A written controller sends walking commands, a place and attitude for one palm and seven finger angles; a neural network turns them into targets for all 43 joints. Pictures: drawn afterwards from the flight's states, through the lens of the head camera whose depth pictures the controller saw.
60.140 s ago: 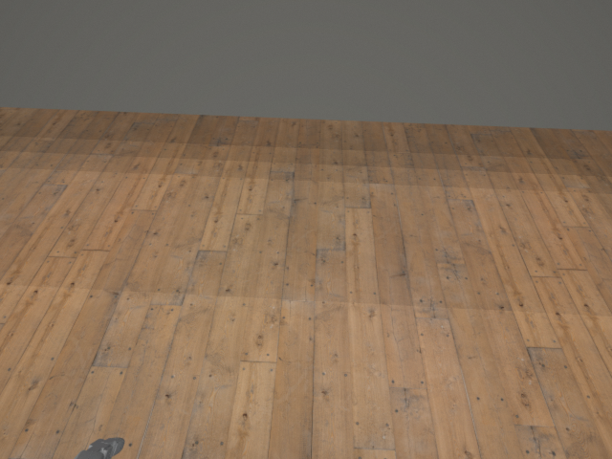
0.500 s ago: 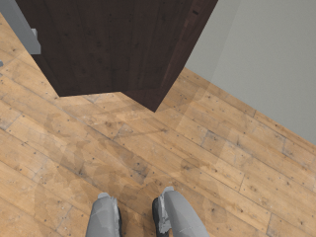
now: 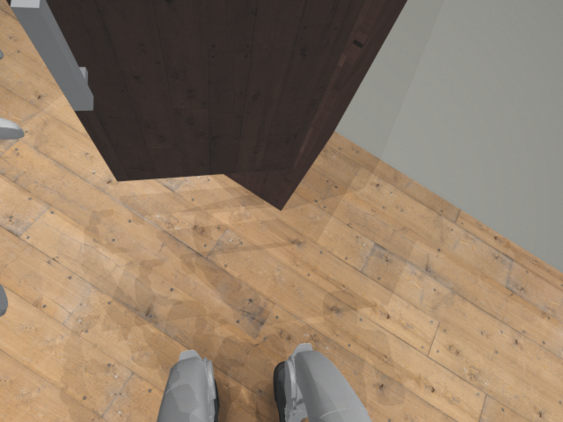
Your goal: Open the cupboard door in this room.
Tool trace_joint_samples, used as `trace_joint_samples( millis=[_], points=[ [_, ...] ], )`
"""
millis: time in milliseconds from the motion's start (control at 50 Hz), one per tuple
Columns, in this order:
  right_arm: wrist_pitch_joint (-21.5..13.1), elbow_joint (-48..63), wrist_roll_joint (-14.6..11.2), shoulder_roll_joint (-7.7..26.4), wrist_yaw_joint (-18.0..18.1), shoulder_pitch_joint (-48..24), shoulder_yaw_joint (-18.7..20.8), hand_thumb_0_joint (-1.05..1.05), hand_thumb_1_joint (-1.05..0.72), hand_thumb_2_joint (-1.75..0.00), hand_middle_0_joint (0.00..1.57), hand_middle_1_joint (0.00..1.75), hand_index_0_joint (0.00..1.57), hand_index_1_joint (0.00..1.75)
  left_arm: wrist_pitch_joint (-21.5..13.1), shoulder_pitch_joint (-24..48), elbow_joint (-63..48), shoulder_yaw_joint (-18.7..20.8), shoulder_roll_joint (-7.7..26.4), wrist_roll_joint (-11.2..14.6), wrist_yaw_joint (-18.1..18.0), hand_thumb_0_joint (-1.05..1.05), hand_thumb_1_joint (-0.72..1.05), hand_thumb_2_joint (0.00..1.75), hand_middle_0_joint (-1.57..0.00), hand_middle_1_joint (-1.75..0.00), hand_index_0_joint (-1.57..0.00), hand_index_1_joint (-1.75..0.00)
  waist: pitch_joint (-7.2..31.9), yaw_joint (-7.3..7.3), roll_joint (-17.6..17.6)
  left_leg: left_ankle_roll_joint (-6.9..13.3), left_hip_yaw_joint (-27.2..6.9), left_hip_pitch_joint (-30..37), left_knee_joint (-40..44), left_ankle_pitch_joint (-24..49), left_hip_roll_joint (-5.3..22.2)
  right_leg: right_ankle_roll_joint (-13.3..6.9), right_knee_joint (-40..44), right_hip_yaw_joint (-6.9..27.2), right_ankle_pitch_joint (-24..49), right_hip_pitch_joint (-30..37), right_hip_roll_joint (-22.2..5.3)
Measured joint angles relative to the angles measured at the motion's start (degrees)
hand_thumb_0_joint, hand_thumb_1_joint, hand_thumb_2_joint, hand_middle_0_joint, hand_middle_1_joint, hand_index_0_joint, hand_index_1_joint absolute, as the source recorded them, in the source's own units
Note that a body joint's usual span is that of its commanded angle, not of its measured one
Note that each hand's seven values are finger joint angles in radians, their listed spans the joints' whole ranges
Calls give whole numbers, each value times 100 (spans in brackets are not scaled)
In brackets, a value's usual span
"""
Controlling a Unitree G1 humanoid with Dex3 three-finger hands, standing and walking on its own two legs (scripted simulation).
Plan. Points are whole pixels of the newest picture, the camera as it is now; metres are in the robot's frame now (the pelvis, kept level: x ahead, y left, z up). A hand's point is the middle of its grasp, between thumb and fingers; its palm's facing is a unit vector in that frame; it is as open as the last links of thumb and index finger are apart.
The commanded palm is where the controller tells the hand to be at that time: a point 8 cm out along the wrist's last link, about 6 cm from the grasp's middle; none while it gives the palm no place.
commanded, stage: move the hooked fingers beside the handle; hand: left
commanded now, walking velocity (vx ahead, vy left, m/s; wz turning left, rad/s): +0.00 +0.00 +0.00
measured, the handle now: (61, 46) +0.58 +0.24 +0.07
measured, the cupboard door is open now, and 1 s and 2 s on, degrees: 41 41 41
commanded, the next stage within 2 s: slide the fingers in behind the handle in 0.36 s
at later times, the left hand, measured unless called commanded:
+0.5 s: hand out of the picture +0.52 +0.31 +0.07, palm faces +0.08 -1.00 -0.01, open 13.9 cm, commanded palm +0.52 +0.32 +0.06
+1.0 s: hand (15, 76) +0.53 +0.28 +0.07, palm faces +0.09 -1.00 +0.00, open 14.0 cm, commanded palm +0.52 +0.29 +0.06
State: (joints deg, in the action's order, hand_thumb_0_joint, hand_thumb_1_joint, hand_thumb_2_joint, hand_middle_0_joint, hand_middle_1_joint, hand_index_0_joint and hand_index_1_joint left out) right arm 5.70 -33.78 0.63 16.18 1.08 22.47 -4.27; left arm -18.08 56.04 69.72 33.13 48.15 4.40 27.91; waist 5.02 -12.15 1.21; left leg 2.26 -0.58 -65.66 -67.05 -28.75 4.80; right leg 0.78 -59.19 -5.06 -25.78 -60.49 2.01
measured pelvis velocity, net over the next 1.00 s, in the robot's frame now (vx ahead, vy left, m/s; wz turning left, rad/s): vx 0.00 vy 0.00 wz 0.00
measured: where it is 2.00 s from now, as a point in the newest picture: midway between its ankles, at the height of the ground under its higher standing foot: (249, 421)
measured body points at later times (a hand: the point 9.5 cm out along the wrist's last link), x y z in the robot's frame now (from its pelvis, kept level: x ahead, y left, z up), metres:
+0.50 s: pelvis -0.01 +0.00 -0.01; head +0.18 +0.05 +0.39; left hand +0.51 +0.36 +0.07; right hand -0.02 -0.27 -0.10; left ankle +0.01 +0.09 -0.65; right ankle +0.01 -0.14 -0.65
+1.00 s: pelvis +0.00 +0.00 +0.00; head +0.17 +0.04 +0.41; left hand +0.52 +0.33 +0.07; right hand -0.02 -0.27 -0.10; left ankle +0.01 +0.09 -0.65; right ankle +0.01 -0.14 -0.65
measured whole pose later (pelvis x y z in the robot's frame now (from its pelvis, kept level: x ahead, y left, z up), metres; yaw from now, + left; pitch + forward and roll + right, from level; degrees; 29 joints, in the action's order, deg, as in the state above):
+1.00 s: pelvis +0.00 +0.00 +0.00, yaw +0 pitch +27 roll -6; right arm 5.4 -34.2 1.2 15.6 0.5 22.8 -4.6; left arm -18.6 57.5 70.0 30.8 44.3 3.6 22.3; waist 5.1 -12.9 1.7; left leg 2.2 -0.4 -66.6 -67.8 -28.8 4.7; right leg 0.7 -60.4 -4.7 -26.0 -61.8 2.0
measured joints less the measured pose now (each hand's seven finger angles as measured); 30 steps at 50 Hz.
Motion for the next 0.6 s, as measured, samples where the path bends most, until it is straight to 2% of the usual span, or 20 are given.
trace_joint_samples(
  millis=[80,180,320,460,600],
  points=[
    [18,2,-9,22,6,-47,20,0,-91,-90,20,30,21,30,-25,-16,10,-161,-131,66,-5,-1,-50,30,-30,-120,-30,-120,14,52,-9,3,-8,64,35,17,-27,4,23,-10,2,69,-24],
    [5,27,-10,40,28,-124,-2,0,-91,-90,20,30,21,30,-63,48,148,-225,-193,33,-98,-1,-50,30,-30,-120,-30,-120,12,47,-16,4,-17,54,8,26,-44,2,-22,-18,-7,57,-40],
    [-70,66,-7,38,65,-201,-73,0,-91,-90,20,30,21,30,-121,268,320,-97,43,-98,-145,-1,-50,30,-30,-120,-30,-120,-23,-64,-13,-5,-42,-169,-174,-1,-18,-14,-205,-35,-33,-166,-19],
    [-46,25,-28,21,83,-136,-141,0,-91,-90,20,30,21,30,-6,466,416,-85,289,-99,-25,-1,-50,30,-30,-120,-30,-120,-66,-97,15,-4,-60,-377,-298,-14,-2,-17,-323,-46,-43,-371,-5],
    [-36,-59,-12,-15,61,-28,-139,0,-91,-90,20,30,21,30,56,489,271,-97,251,-48,8,-1,-50,30,-30,-120,-30,-120,-60,-90,29,-2,-69,-479,-332,-16,5,-15,-340,-51,-37,-465,3]
  ],
)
